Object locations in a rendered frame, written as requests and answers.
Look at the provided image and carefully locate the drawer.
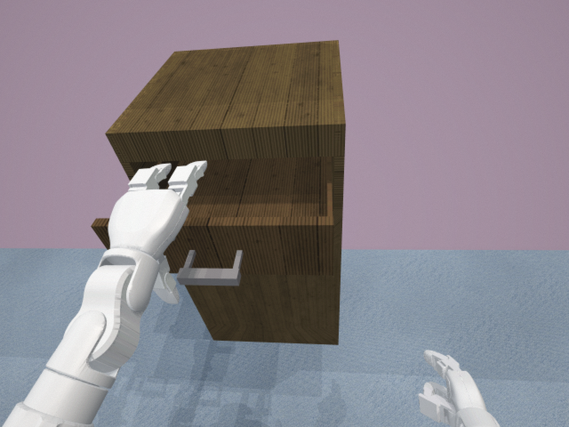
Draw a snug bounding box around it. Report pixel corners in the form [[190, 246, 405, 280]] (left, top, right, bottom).
[[91, 157, 333, 276]]

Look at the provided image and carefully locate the cabinet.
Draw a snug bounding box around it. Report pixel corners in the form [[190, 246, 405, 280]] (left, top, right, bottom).
[[105, 40, 346, 345]]

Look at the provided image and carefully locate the robot right forearm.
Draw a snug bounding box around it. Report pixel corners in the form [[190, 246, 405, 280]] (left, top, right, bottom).
[[455, 407, 500, 427]]

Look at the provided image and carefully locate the robot left hand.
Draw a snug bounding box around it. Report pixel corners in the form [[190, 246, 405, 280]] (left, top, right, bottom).
[[108, 161, 207, 304]]

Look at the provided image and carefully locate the handle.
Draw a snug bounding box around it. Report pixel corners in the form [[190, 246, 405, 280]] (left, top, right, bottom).
[[177, 250, 244, 286]]

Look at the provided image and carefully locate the robot left forearm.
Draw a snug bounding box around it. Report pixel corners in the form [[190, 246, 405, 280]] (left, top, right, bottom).
[[2, 247, 160, 427]]

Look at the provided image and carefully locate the robot right hand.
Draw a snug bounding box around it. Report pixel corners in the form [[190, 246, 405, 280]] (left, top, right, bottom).
[[419, 350, 487, 427]]

